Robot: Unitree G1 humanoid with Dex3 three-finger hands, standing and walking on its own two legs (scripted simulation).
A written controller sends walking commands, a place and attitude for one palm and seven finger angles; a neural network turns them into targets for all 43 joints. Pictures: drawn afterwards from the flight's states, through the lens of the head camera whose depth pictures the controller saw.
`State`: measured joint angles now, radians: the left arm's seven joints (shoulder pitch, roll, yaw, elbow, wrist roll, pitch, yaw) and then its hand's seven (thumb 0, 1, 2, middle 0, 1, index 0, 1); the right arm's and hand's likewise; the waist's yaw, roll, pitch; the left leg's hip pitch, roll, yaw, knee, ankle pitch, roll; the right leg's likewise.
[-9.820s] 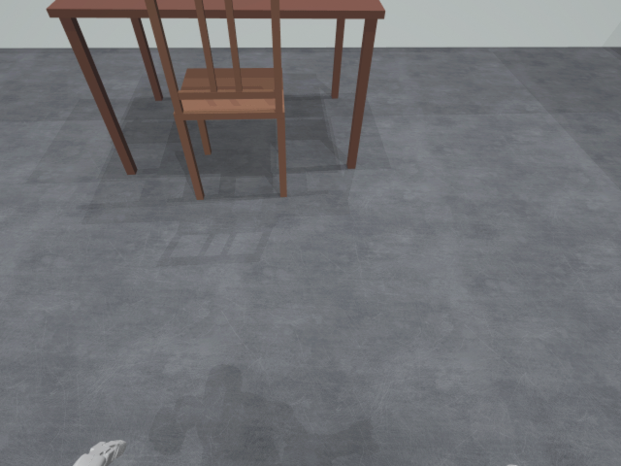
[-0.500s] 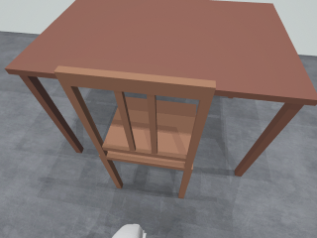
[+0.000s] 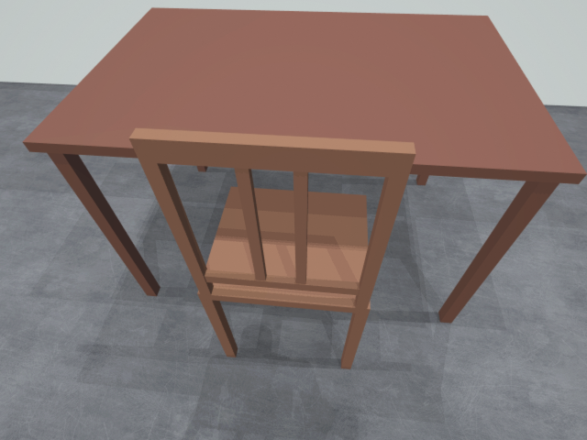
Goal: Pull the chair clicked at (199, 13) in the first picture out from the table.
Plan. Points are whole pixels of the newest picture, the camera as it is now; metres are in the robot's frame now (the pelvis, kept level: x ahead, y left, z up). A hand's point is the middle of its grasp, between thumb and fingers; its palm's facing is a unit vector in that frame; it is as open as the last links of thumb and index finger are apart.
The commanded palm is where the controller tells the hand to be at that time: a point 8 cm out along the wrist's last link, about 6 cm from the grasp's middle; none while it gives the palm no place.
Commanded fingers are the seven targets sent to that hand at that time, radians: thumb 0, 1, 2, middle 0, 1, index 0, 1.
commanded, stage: come to a stop and stand still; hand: left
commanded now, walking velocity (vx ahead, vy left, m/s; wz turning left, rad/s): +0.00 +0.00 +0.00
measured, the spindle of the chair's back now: (253, 231) +0.48 +0.11 -0.06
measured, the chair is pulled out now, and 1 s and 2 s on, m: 0.00 0.00 0.00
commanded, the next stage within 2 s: look again from close up in 0.14 s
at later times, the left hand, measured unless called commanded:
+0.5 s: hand out of the picture +0.04 +0.20 -0.17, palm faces +0.01 -0.98 -0.22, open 7.3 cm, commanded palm none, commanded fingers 0.00 0.90 0.90 -0.20 -0.30 -0.20 -0.30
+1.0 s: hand out of the picture +0.03 +0.20 -0.18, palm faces +0.02 -0.98 -0.19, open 7.3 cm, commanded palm none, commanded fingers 0.00 0.90 0.90 -0.20 -0.30 -0.20 -0.30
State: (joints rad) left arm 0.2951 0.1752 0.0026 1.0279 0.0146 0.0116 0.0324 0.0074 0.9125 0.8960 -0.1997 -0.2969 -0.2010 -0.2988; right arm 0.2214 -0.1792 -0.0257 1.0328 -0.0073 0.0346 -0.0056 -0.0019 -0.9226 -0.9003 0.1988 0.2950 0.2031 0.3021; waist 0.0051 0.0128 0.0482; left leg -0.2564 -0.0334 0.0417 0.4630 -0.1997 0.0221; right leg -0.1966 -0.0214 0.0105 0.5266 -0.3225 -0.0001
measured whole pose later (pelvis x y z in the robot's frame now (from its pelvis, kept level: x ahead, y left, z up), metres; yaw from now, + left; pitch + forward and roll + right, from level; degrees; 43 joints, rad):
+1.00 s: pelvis +0.03 +0.02 +0.00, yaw +0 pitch -1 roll +0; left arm 0.31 0.18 -0.02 1.08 0.01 -0.01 0.04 0.01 0.91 0.90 -0.20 -0.30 -0.20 -0.30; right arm 0.21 -0.17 0.01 1.08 0.00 -0.02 -0.02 0.00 -0.91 -0.90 0.20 0.30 0.20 0.30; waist 0.02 -0.04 0.02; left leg -0.21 -0.05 0.05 0.48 -0.26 0.06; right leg -0.11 -0.04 0.01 0.47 -0.34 0.03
